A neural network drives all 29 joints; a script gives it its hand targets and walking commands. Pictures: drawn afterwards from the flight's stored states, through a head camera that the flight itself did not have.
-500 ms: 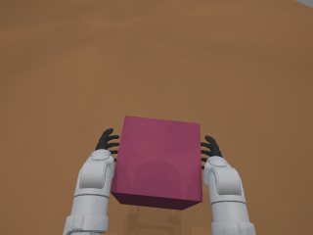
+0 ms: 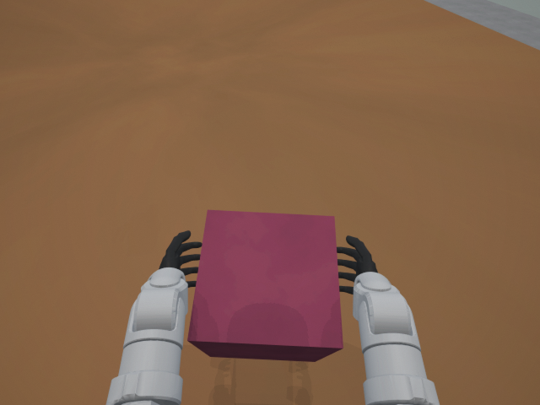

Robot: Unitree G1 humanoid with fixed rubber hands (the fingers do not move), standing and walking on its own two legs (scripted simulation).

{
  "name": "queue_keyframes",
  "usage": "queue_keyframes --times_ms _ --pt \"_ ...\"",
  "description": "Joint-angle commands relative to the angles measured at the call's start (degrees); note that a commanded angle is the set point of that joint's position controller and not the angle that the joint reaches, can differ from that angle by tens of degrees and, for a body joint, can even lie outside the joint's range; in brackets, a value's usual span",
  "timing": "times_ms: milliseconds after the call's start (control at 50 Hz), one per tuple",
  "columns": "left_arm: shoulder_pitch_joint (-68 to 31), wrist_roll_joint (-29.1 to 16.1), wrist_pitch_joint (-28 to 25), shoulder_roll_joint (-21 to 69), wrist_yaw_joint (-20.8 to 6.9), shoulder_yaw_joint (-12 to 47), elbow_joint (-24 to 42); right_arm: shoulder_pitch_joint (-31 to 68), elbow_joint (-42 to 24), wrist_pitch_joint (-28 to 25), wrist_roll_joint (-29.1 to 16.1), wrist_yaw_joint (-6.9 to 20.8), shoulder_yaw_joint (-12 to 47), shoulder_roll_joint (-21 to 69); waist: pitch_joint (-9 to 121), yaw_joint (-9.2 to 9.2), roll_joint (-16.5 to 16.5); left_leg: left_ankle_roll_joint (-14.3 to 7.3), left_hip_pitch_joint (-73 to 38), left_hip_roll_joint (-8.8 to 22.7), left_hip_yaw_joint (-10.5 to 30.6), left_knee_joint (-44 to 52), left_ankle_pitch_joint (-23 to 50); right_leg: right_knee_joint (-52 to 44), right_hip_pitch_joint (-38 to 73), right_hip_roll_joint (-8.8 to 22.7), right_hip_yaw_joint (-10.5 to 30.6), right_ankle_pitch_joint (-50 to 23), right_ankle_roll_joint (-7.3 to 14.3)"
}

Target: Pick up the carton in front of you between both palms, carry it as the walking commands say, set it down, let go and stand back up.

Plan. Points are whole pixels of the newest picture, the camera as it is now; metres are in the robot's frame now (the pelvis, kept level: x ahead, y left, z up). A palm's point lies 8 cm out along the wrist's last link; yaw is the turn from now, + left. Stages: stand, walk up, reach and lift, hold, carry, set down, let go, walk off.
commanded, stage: carry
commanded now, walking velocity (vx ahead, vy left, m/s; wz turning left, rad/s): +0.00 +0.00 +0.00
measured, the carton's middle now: (266, 293) +0.33 +0.01 -0.06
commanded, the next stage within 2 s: hold in 1.20 s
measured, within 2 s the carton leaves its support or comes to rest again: neither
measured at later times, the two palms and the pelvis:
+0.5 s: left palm (166, 295) +0.26 +0.15 +0.05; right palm (370, 299) +0.26 -0.15 +0.04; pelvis -0.03 +0.00 +0.00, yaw +0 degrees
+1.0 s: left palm (164, 304) +0.25 +0.15 +0.05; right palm (372, 308) +0.25 -0.15 +0.04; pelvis -0.05 +0.00 +0.00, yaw +0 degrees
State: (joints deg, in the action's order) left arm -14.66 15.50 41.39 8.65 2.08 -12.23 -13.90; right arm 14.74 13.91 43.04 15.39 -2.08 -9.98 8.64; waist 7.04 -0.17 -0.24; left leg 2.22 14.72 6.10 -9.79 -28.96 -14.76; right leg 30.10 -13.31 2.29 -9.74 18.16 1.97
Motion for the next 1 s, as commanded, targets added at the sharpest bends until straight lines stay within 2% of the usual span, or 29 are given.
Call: queue_keyframes --times_ms 0,20,40,80,120,140,180,200,280,320,380,400,420,440,480,500,540,560,580,620,680,700,720,740,760,840,900,920,980 --pt "-28.65 -16.29 -2.36 54.03 -15.00 30.37 4.83 26.03 -3.99 -3.09 -14.53 14.20 31.14 52.84 14.17 -0.10 2.91 -1.05 -3.63 3.20 3.44 1.14 14.67 -3.89 6.37 7.09 5.03 -25.47 -1.19" --pt "-26.35 -15.74 -1.66 53.52 -14.59 31.15 3.79 25.69 -3.63 -2.89 -15.12 14.37 30.55 53.68 13.43 0.34 3.55 -1.65 -3.78 3.70 3.96 1.21 12.29 -4.13 3.69 7.16 5.98 -23.52 -0.79" --pt "-27.09 -15.94 -1.64 54.27 -14.77 32.07 4.47 26.91 -3.68 -2.89 -15.54 14.48 29.92 52.37 14.09 0.27 -0.44 -1.30 -3.52 4.23 3.57 2.08 10.29 -5.62 4.65 7.34 6.19 -18.46 -0.98" --pt "-29.54 -16.45 -1.40 54.90 -14.47 33.12 5.78 26.12 -2.27 -3.23 -15.18 14.74 29.84 54.74 11.73 0.18 -2.24 -0.98 -3.70 4.51 4.38 3.48 10.97 -5.65 1.36 7.21 6.12 -12.56 -0.14" --pt "-26.83 -17.52 -1.60 55.59 -14.70 32.94 4.13 30.43 -7.30 -3.76 -18.40 14.58 33.89 54.61 11.95 0.20 -0.34 -1.79 -3.63 4.70 5.10 3.25 13.17 -5.27 2.05 7.06 5.65 -12.82 -0.20" --pt "-26.04 -15.88 -0.96 55.53 -14.96 31.49 1.78 29.52 -8.13 -3.76 -15.91 14.30 31.07 52.92 12.22 0.46 0.56 -1.60 -4.39 4.42 4.53 4.62 12.78 -5.05 0.77 7.57 5.94 -12.31 0.01" --pt "-25.64 -14.46 -0.39 53.15 -14.65 29.50 0.85 25.09 -2.11 -2.90 -14.74 14.67 27.46 51.62 11.69 0.14 -3.74 -1.36 -3.05 4.53 4.79 3.26 11.06 -5.39 1.38 6.81 6.38 -10.89 -0.34" --pt "-24.78 -15.07 -1.54 52.52 -14.57 31.49 4.48 26.66 -4.25 -3.45 -17.06 14.83 32.28 54.17 13.94 0.16 1.28 -1.98 -3.62 4.53 5.68 2.97 11.28 -4.83 3.13 6.74 5.66 -12.79 -0.09" --pt "-24.85 -16.50 -1.20 52.69 -14.99 31.68 4.17 25.48 -3.90 -2.55 -15.26 14.60 30.64 51.80 12.73 0.58 2.90 -2.22 -3.28 4.86 4.72 3.08 9.80 -5.75 2.28 7.87 6.63 -15.39 0.16" --pt "-25.24 -14.80 -0.83 51.98 -14.77 29.34 2.33 27.32 -1.83 -2.63 -14.44 14.73 28.22 50.88 10.48 0.45 1.26 -1.49 -2.34 4.07 4.08 3.39 6.21 -6.51 1.22 7.70 6.65 -15.24 0.32" --pt "-25.18 -16.71 -1.27 55.89 -15.13 32.46 3.30 29.33 -8.61 -3.39 -16.32 14.63 31.18 51.78 12.74 0.21 -0.63 -1.62 -5.14 4.79 4.33 4.39 6.96 -8.27 -0.10 7.71 6.81 -8.55 0.69" --pt "-26.71 -14.06 -1.10 53.19 -14.86 29.20 3.08 29.25 -3.06 -2.90 -14.66 14.79 29.06 52.37 12.13 0.26 1.20 -1.61 -4.97 4.39 4.84 4.20 7.78 -7.94 -0.68 7.13 6.82 -9.64 0.53" --pt "-29.36 -16.45 -1.32 54.02 -14.99 33.11 5.42 29.16 -5.57 -3.88 -15.61 14.84 30.09 52.71 10.75 0.10 -1.68 -1.36 -4.61 3.53 4.49 4.03 9.10 -7.37 -1.05 7.65 6.32 -10.88 0.63" --pt "-25.85 -14.55 -0.90 53.88 -15.18 29.18 1.23 31.71 -6.48 -3.37 -16.16 14.63 30.40 52.28 9.68 0.21 1.28 -1.39 -1.88 4.38 5.44 5.32 8.22 -7.92 0.20 7.02 5.41 -7.62 0.14" --pt "-27.46 -16.63 -1.49 54.28 -14.82 31.85 4.47 28.23 -4.42 -3.61 -16.17 15.23 31.38 53.30 11.70 0.29 3.26 -1.06 -2.87 4.25 4.81 4.39 7.32 -7.95 0.61 7.75 6.64 -13.11 -0.25" --pt "-26.23 -16.30 -1.37 55.47 -14.77 31.96 3.67 28.24 -5.74 -2.95 -16.35 15.10 31.12 52.13 13.74 0.30 -1.01 -1.70 -2.87 4.34 4.20 3.51 6.86 -7.77 2.39 7.95 7.27 -12.75 0.13" --pt "-27.86 -16.62 -1.07 53.75 -14.62 31.58 5.28 26.57 -1.65 -2.43 -15.94 15.02 29.02 53.09 11.40 0.17 1.00 -1.56 -2.50 4.34 4.80 3.94 9.13 -7.38 0.54 7.27 6.52 -13.97 0.22" --pt "-27.52 -14.85 -0.66 52.91 -14.61 30.41 3.29 24.99 -1.37 -2.35 -13.01 15.01 27.22 52.16 8.86 0.16 -0.97 -0.72 -1.48 4.59 3.85 4.28 6.79 -8.41 -1.34 7.16 6.53 -12.23 -0.15" --pt "-22.72 -14.04 -0.64 53.31 -14.53 28.66 1.12 28.93 -3.08 -2.96 -15.39 14.99 28.74 51.53 10.00 0.14 1.55 -1.04 -1.36 4.15 5.10 5.91 6.20 -7.24 -1.16 6.88 6.23 -9.89 0.25" --pt "-23.43 -14.49 -0.54 54.70 -14.57 30.55 0.15 28.76 -5.65 -3.43 -15.58 14.92 29.82 52.66 11.42 0.49 -2.09 -0.70 -2.95 3.65 3.88 3.98 8.73 -6.94 -0.12 7.16 6.52 -12.71 0.30" --pt "-23.93 -15.96 -1.11 55.71 -14.72 32.70 3.90 26.97 -6.22 -3.67 -15.47 15.14 30.23 51.67 16.44 0.66 -0.32 -1.47 -1.85 3.83 3.78 1.73 10.35 -5.06 4.09 7.84 6.52 -17.51 -0.11" --pt "-26.31 -18.27 -1.80 55.40 -14.63 34.59 7.10 26.85 -6.03 -3.20 -17.94 15.05 31.82 54.11 16.48 0.56 2.82 -1.58 -3.40 4.21 3.81 2.40 9.84 -5.17 2.51 7.99 6.93 -15.92 0.62" --pt "-25.82 -17.72 -1.03 55.57 -14.38 33.78 6.94 26.34 -6.07 -3.02 -17.27 15.28 32.34 53.62 14.61 0.71 1.59 -1.43 -2.17 4.23 4.26 2.26 8.43 -6.05 2.42 8.31 7.08 -18.62 0.06" --pt "-27.02 -17.44 -1.33 54.43 -14.56 33.22 6.91 26.00 -5.81 -2.82 -16.18 15.07 31.17 52.41 12.98 0.32 2.34 -1.11 -1.18 2.50 2.96 2.66 8.83 -5.62 0.92 8.32 6.74 -18.25 -0.21" --pt "-26.09 -16.28 -1.05 54.49 -14.56 32.87 5.55 28.76 -6.77 -3.11 -16.28 14.97 30.83 52.12 12.26 0.40 -0.60 -1.43 -2.77 3.67 4.26 2.71 6.61 -7.80 -0.68 8.18 7.98 -14.96 -0.34" --pt "-26.16 -16.15 -1.86 55.06 -14.39 32.98 6.67 29.44 -8.62 -3.64 -16.26 14.70 32.79 52.54 12.63 0.43 4.24 -1.72 -1.05 5.01 5.64 4.30 7.21 -8.18 1.50 8.16 6.35 -8.63 0.85" --pt "-24.82 -15.20 -1.10 53.23 -14.56 30.60 4.85 27.11 -3.83 -2.82 -16.37 14.89 30.14 53.08 11.77 0.54 0.19 -2.23 -2.16 4.83 6.47 5.07 6.19 -7.91 -1.09 7.17 6.72 -6.35 0.83" --pt "-26.34 -15.82 -0.62 54.08 -14.64 31.79 4.19 27.51 -5.39 -2.96 -15.74 14.90 29.70 51.23 12.21 0.18 -3.59 -1.91 -1.86 4.43 5.65 4.56 6.71 -7.18 -0.18 7.07 6.92 -6.33 0.74" --pt "-26.87 -15.83 -1.29 54.43 -14.34 32.14 5.44 28.26 -5.84 -3.45 -15.72 15.15 30.60 52.42 12.66 0.64 0.64 -2.11 -1.18 4.38 5.67 4.46 8.50 -7.32 1.77 7.03 6.00 -7.04 0.65"
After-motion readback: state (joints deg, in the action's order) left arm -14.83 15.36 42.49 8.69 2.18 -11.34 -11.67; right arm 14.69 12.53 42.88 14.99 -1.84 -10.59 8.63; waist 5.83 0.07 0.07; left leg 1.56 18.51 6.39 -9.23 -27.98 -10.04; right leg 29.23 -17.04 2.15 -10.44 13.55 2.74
